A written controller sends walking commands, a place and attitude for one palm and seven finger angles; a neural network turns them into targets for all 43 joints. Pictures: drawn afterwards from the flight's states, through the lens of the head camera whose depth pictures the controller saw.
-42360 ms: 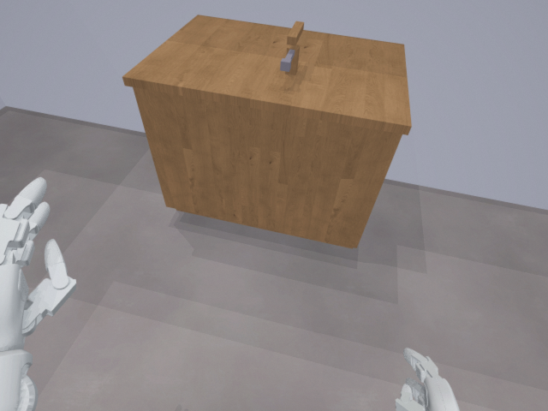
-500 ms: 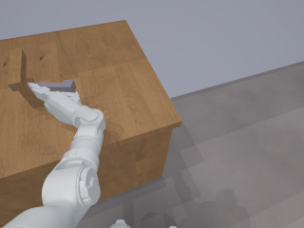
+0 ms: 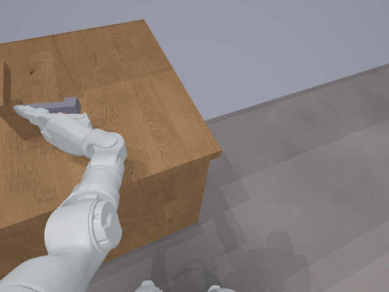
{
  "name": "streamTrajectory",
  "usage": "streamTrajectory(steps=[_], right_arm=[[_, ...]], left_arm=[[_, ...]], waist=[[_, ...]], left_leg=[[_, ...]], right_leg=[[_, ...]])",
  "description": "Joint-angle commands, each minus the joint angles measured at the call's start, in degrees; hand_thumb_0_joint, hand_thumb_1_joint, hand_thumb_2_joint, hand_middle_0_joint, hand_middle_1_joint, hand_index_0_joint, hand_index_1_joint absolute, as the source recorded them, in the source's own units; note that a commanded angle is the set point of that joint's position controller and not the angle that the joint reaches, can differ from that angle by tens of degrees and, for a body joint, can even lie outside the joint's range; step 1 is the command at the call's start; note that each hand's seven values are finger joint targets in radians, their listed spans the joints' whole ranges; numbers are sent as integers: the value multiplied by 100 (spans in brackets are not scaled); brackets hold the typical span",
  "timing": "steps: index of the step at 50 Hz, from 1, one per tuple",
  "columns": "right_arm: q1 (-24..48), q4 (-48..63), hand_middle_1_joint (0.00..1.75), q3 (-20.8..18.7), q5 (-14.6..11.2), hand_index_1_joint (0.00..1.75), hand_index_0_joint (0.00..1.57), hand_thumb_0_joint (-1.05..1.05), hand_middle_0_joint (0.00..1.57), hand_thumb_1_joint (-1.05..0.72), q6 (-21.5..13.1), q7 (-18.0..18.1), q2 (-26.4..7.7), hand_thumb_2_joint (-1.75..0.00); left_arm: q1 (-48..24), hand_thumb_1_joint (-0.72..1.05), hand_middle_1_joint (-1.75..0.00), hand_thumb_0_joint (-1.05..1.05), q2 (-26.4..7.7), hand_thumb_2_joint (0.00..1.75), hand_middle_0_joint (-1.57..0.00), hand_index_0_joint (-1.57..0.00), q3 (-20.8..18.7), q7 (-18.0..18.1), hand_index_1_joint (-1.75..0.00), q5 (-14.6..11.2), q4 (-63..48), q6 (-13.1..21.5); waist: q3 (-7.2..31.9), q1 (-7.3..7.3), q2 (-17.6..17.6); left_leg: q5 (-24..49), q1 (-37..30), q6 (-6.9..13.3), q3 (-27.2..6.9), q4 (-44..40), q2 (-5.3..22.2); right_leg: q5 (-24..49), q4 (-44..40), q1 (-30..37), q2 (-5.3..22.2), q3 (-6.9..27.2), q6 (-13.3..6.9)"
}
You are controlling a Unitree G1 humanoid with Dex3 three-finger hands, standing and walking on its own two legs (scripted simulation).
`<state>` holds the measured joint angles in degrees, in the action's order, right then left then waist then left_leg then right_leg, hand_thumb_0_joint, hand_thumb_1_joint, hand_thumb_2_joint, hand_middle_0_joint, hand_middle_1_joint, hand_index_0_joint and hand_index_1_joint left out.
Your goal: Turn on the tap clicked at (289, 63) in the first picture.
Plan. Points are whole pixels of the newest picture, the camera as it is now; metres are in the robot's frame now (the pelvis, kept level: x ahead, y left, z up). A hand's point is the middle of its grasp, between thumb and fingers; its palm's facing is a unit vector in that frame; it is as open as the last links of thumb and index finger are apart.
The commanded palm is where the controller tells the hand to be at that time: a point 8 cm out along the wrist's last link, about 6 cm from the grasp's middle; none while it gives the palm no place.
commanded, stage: lift the hand up off the lever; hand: left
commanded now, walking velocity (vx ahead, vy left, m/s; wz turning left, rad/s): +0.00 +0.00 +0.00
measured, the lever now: (72, 106) +0.50 +0.22 +0.08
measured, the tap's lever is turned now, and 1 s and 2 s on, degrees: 74 86 82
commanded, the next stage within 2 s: none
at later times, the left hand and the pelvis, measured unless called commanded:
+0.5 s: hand (85, 116) +0.48 +0.20 +0.08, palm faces +0.86 -0.50 -0.12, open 8.4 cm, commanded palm +0.44 +0.23 +0.10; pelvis +0.00 -0.02 +0.00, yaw +0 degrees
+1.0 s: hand (78, 103) +0.50 +0.21 +0.10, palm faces +0.83 -0.55 -0.10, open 7.8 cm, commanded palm +0.44 +0.23 +0.11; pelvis +0.03 +0.00 +0.01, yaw +0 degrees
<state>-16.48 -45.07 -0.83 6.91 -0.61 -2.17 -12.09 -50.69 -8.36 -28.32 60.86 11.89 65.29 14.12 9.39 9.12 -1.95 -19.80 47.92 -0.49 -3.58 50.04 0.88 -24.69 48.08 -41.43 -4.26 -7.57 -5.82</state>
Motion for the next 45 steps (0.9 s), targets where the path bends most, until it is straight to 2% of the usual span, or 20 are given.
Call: streamTrajectory(steps=[1,5,8,9,11,13,16,17,19,22,24,25,27,28,31,33,36,38,42,45], right_arm=[[-418,475,30,-241,-37,30,20,0,20,-90,-123,89,-856,-90],[-450,510,30,-241,-41,30,20,0,20,-90,-108,108,-850,-90],[-457,505,30,-244,-38,30,20,0,20,-90,-108,92,-841,-90],[-471,525,30,-249,-32,30,20,0,20,-90,-116,84,-848,-90],[-417,555,30,-241,-49,30,20,0,20,-90,-125,94,-850,-90],[-414,542,30,-236,-51,30,20,0,20,-90,-145,91,-842,-90],[-425,552,30,-226,-59,30,20,0,20,-90,-163,100,-870,-90],[-401,573,30,-230,-68,30,20,0,20,-90,-156,111,-851,-90],[-424,552,30,-221,-80,30,20,0,20,-90,-164,114,-854,-90],[-460,562,30,-232,-73,30,20,0,20,-90,-174,115,-862,-90],[-471,579,30,-230,-68,30,20,0,20,-90,-190,107,-852,-90],[-441,588,30,-225,-70,30,20,0,20,-90,-204,109,-840,-90],[-469,564,30,-234,-70,30,20,0,20,-90,-211,112,-859,-90],[-470,566,30,-237,-76,30,20,0,20,-90,-219,94,-843,-90],[-570,540,30,-240,-84,30,20,0,20,-90,-218,40,-865,-90],[-642,509,30,-247,-76,30,20,0,20,-90,-202,-5,-871,-90],[-704,513,30,-265,-73,30,20,0,20,-90,-165,-79,-883,-90],[-751,507,30,-286,-68,30,20,0,20,-90,-137,-118,-897,-90],[-727,517,30,-330,-60,30,20,0,20,-90,-97,-196,-864,-90],[-716,560,30,-354,-61,30,20,0,20,-90,-54,-208,-886,-90]], left_arm=[[-3232,90,-15,0,-1916,90,-15,-15,256,-609,-15,412,-1310,214],[-3209,90,-15,0,-2115,90,-15,-15,136,-674,-15,431,-1472,269],[-3218,90,-15,0,-2022,90,-15,-15,215,-705,-15,459,-1486,261],[-3154,90,-15,0,-2137,90,-15,-15,99,-700,-15,453,-1499,258],[-3089,90,-15,0,-2148,90,-15,-15,103,-723,-15,419,-1516,224],[-3186,90,-15,0,-2125,90,-15,-15,152,-749,-15,414,-1573,219],[-3137,90,-15,0,-2449,90,-15,-15,-97,-767,-15,353,-1685,195],[-3135,90,-15,0,-2481,90,-15,-15,-119,-789,-15,340,-1760,210],[-3105,90,-15,0,-2490,90,-15,-15,-78,-823,-15,357,-1647,163],[-3207,90,-15,0,-2606,90,-15,-15,-156,-855,-15,365,-1854,163],[-3173,90,-15,0,-2572,90,-15,-15,-117,-866,-15,384,-1924,143],[-3169,90,-15,0,-2479,90,-15,-15,-42,-872,-15,382,-1931,126],[-3193,90,-15,0,-2562,90,-15,-15,-105,-898,-15,376,-1933,115],[-3165,90,-15,0,-2445,90,-15,-15,-30,-926,-15,345,-1951,95],[-2943,90,-15,0,-2185,90,-15,-15,6,-1015,-15,110,-1688,-22],[-3033,90,-15,0,-2074,90,-15,-15,65,-1042,-15,73,-1679,-52],[-2753,90,-15,0,-1835,90,-15,-15,115,-1066,-15,-45,-1530,-165],[-2820,90,-15,0,-1783,90,-15,-15,151,-1079,-15,-41,-1711,-152],[-2608,90,-15,0,-1466,90,-15,-15,257,-1034,-15,-93,-2046,-141],[-2316,90,-15,0,-1564,90,-15,-15,99,-1006,-15,-130,-2251,-181]], waist=[[2050,181,95],[2182,148,-36],[2055,178,-167],[2104,134,-112],[2037,140,17],[1982,160,-82],[2050,86,38],[2058,60,-100],[1985,94,-89],[2116,69,-145],[2184,58,-214],[2126,87,-111],[2093,86,-105],[2102,68,-214],[2067,56,-65],[2120,57,-319],[2141,41,-67],[2225,25,-119],[2280,-55,-184],[2283,-143,129]], left_leg=[[491,-927,384,158,-236,-134],[595,-892,371,158,-194,-148],[641,-1053,373,161,-235,-136],[612,-1032,377,154,-227,-142],[463,-852,378,164,-216,-153],[431,-905,383,158,-247,-148],[380,-734,376,139,-214,-148],[384,-723,373,130,-223,-165],[346,-709,375,138,-222,-147],[484,-830,375,124,-242,-145],[539,-872,371,130,-227,-149],[492,-825,373,139,-216,-150],[489,-852,374,121,-246,-146],[499,-915,364,133,-240,-148],[517,-935,334,114,-254,-157],[661,-1162,331,106,-288,-162],[791,-1193,320,120,-285,-186],[1022,-1377,320,120,-308,-191],[1408,-1721,303,130,-342,-194],[1489,-1638,305,174,-356,-218]], right_leg=[[1782,-1024,1233,469,925,701],[2132,-972,1422,510,996,733],[2002,-989,1291,470,928,702],[1994,-1007,1340,462,940,713],[1959,-1069,1428,493,1038,749],[1844,-1079,1371,488,1029,744],[1946,-1120,1588,550,1171,795],[1944,-1101,1628,555,1191,776],[1813,-1118,1557,546,1184,780],[2099,-1071,1676,566,1173,777],[2186,-1041,1675,552,1177,783],[2192,-1071,1674,560,1207,809],[2118,-1066,1666,558,1182,789],[2065,-1077,1609,544,1176,784],[2185,-1130,1644,545,1155,807],[2255,-1068,1529,513,1052,764],[2585,-1084,1630,514,997,801],[2854,-1018,1678,502,921,774],[3174,-962,1721,452,773,728],[3598,-975,2032,488,805,781]])
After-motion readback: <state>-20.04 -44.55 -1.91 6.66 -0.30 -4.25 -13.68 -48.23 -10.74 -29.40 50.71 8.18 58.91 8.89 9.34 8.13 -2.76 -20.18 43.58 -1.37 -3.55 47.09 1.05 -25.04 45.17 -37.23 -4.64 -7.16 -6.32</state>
